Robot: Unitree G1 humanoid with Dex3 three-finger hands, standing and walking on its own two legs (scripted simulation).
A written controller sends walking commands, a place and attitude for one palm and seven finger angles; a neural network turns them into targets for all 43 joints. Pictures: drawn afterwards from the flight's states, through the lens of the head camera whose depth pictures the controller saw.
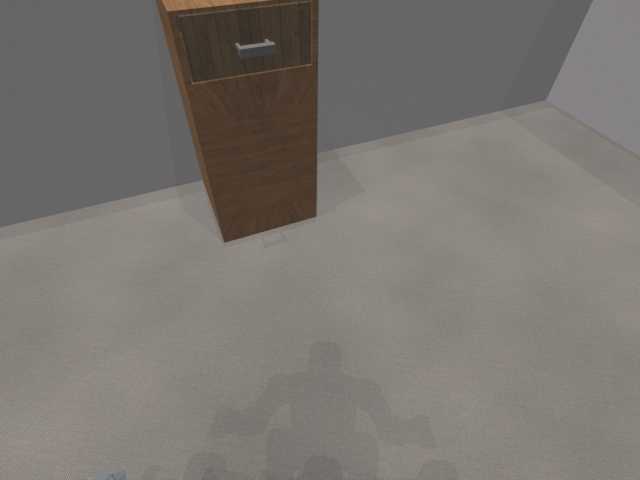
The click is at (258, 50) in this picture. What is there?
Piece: drawer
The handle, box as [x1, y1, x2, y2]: [235, 39, 275, 58]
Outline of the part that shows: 275,44 272,41 270,42 267,39 264,39 263,43 240,46 238,43 235,43 235,46 238,50 239,56 241,58 275,53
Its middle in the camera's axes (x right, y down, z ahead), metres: -0.20 -0.56 +1.13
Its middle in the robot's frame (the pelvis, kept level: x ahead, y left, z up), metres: +1.22 +0.26 +0.03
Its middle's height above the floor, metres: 0.80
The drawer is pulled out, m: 0.00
